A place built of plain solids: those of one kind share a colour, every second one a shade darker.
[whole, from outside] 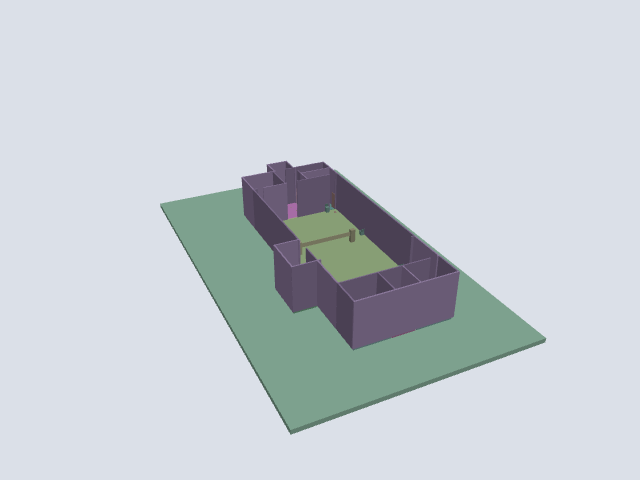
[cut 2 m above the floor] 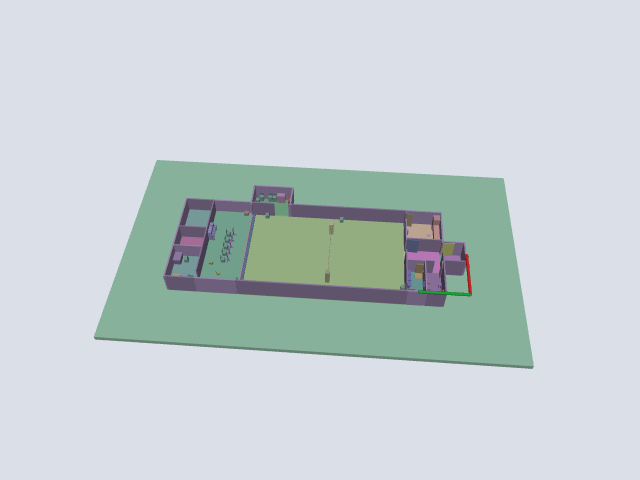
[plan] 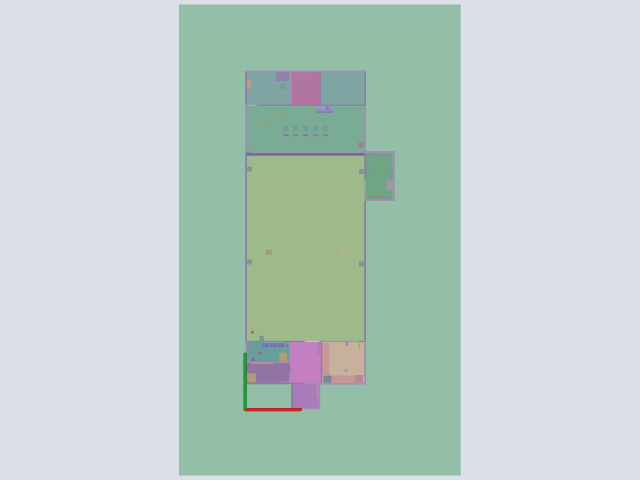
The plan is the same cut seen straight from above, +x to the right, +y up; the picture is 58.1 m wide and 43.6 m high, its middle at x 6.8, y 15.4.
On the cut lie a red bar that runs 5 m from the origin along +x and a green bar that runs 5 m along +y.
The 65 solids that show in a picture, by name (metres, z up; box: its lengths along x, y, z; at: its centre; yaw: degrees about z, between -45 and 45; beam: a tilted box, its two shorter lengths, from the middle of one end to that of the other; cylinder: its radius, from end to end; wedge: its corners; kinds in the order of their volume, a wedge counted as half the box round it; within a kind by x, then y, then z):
{
 "under_1": {"box": [25.58, 42.8, 0.5], "at": [6.79, 15.4, -0.84]},
 "floor_main_hall_1": {"box": [10.66, 17.05, 0.63], "at": [5.49, 14.79, -0.32]},
 "wall_1": {"box": [0.16, 1.78, 5.17], "at": [0.08, 3.33, 2.29]},
 "wall_2": {"box": [0.16, 1.78, 5.17], "at": [0.08, 5.24, 2.29]},
 "wall_3": {"box": [0.16, 17.05, 5.17], "at": [0.08, 14.79, 2.29]},
 "wall_4": {"box": [0.16, 4.12, 5.17], "at": [0.08, 25.5, 2.29]},
 "wall_5": {"box": [0.16, 2.95, 5.17], "at": [0.08, 29.16, 2.29]},
 "wall_6": {"box": [0.31, 0.13, 5.17], "at": [0.15, 6.2, 2.29]},
 "wall_7": {"box": [0.31, 0.13, 5.17], "at": [0.15, 27.62, 2.29]},
 "wall_8": {"box": [0.46, 0.13, 5.17], "at": [0.23, 23.38, 2.29]},
 "wall_9": {"box": [4.12, 0.13, 5.17], "at": [2.06, 4.29, 2.29]},
 "wall_10": {"box": [5.32, 0.13, 5.17], "at": [2.66, 2.38, 2.29]},
 "wall_11": {"box": [4.38, 0.13, 5.17], "at": [3.23, 6.2, 2.29]},
 "wall_12": {"box": [0.13, 0.15, 5.17], "at": [4.05, 2.52, 2.29]},
 "wall_13": {"box": [0.13, 0.9, 5.17], "at": [4.05, 3.77, 2.29]},
 "wall_14": {"box": [0.13, 1.78, 5.17], "at": [4.05, 5.24, 2.29]},
 "wall_15": {"box": [0.13, 2.95, 5.17], "at": [4.17, 29.16, 2.29]},
 "wall_16": {"box": [0.16, 2.12, 5.17], "at": [4.24, 1.22, 2.29]},
 "wall_17": {"box": [2.67, 0.16, 5.17], "at": [5.49, 0.08, 2.29]},
 "wall_18": {"box": [10.98, 0.16, 5.17], "at": [5.49, 30.72, 2.29]},
 "wall_19": {"box": [9.94, 0.13, 5.17], "at": [6.01, 27.62, 2.29]},
 "wall_20": {"box": [0.16, 2.12, 5.17], "at": [6.75, 1.22, 2.29]},
 "wall_21": {"box": [0.13, 2.95, 5.17], "at": [6.82, 29.16, 2.29]},
 "wall_22": {"box": [0.13, 3.69, 5.17], "at": [6.93, 4.29, 2.29]},
 "wall_23": {"box": [2.97, 0.13, 5.17], "at": [8.21, 6.2, 2.29]},
 "wall_24": {"box": [4.46, 0.13, 5.17], "at": [8.75, 2.38, 2.29]},
 "wall_25": {"box": [0.13, 2.46, 5.17], "at": [10.88, 22.08, 2.29]},
 "wall_26": {"box": [0.16, 3.69, 5.17], "at": [10.9, 4.29, 2.29]},
 "wall_27": {"box": [0.16, 12.68, 5.17], "at": [10.9, 12.6, 2.29]},
 "wall_28": {"box": [0.16, 4.09, 5.17], "at": [10.9, 25.52, 2.29]},
 "wall_29": {"box": [0.16, 2.95, 5.17], "at": [10.9, 29.16, 2.29]},
 "wall_30": {"box": [3.06, 0.13, 5.17], "at": [12.05, 23.38, 2.29]},
 "wall_31": {"box": [2.76, 0.16, 5.17], "at": [12.2, 19.02, 2.29]},
 "wall_32": {"box": [2.76, 0.031, 5.17], "at": [12.2, 23.45, 2.29]},
 "wall_33": {"box": [0.16, 4.21, 5.17], "at": [13.5, 21.2, 2.29]},
 "floor_stage_1": {"box": [10.66, 4.12, 0.92], "at": [5.49, 25.5, -0.17]},
 "floor_green_room_1": {"box": [3.94, 2.95, 0.92], "at": [2.13, 29.16, -0.17]},
 "floor_green_room_2": {"box": [3.94, 2.95, 0.92], "at": [8.85, 29.16, -0.17]},
 "floor_kitchen_1": {"box": [3.83, 3.69, 0.63], "at": [8.91, 4.29, -0.32]},
 "floor_boiler_room_1": {"box": [2.52, 2.95, 0.92], "at": [5.49, 29.16, -0.17]},
 "floor_stack_store_1": {"box": [2.47, 4.21, 0.63], "at": [12.19, 21.2, -0.32]},
 "floor_lobby_1": {"box": [2.75, 3.69, 0.63], "at": [5.49, 4.29, -0.32]},
 "floor_gents_wc_1": {"box": [3.83, 1.78, 0.63], "at": [2.07, 5.24, -0.32]},
 "floor_ladies_wc_1": {"box": [3.83, 1.78, 0.63], "at": [2.07, 3.33, -0.32]},
 "floor_porch_1": {"box": [2.35, 2.15, 0.5], "at": [5.49, 1.24, -0.38]},
 "floor_gap_platform_front_1": {"box": [10.06, 0.13, 0.92], "at": [5.49, 23.38, -0.17]},
 "fridge_1": {"box": [0.75, 0.7, 1.72], "at": [10.34, 2.8, 0.86]},
 "badminton_net_1": {"box": [0.55, 0.45, 1.55], "at": [2.18, 14.29, 0.78]},
 "badminton_net_2": {"box": [6.37, 0.03, 0.52], "at": [5.49, 14.29, 1.04]},
 "badminton_net_3": {"box": [0.55, 0.45, 1.55], "at": [8.8, 14.29, 0.78]},
 "piano_upright_1": {"box": [1.5, 0.26, 0.19], "at": [7.24, 27.06, 0.97]},
 "piano_upright_2": {"box": [1.5, 0.36, 1.22], "at": [7.24, 27.37, 0.9]},
 "platform_front_tread_1": {"box": [10.66, 0.26, 0.19], "at": [5.49, 23.18, 0.05]},
 "stack_trolley_1": {"box": [0.5, 0.9, 1.09], "at": [13.12, 20.37, 0.55]},
 "range_flat_1": {"box": [0.76, 0.65, 0.94], "at": [7.46, 2.77, 0.47]},
 "shower_1": {"box": [0.8, 0.8, 0.1], "at": [0.57, 2.87, 0.0]},
 "shower_2": {"box": [0.8, 0.8, 0.1], "at": [3.51, 4.76, 0.0]},
 "shower_3": {"box": [0.11, 0.78, 1.46], "at": [3.85, 4.77, 0.82]},
 "leaf_main_hall_door_1": {"box": [0.05, 1.3, 2.02], "at": [6.67, 5.48, 1.01], "yaw": -4.0},
 "leaf_front_door_1": {"box": [0.05, 1.2, 2.15], "at": [6.55, 1.71, 0.94], "yaw": 3.0},
 "counter_run_1": {"box": [0.64, 2.83, 0.038], "at": [7.32, 4.62, 0.9]},
 "counter_run_2": {"box": [2.11, 0.64, 0.038], "at": [8.9, 2.77, 0.9]},
 "leaf_gents_wc_door_1": {"box": [0.05, 0.73, 2.02], "at": [0.32, 5.77, 1.01], "yaw": 2.0},
 "leaf_kitchen_door_1": {"box": [0.05, 0.73, 2.02], "at": [10.39, 5.77, 1.01], "yaw": -5.0},
 "kitchen_table_1": {"box": [1.15, 0.8, 0.028], "at": [3.4, 30.23, 1.02]}
}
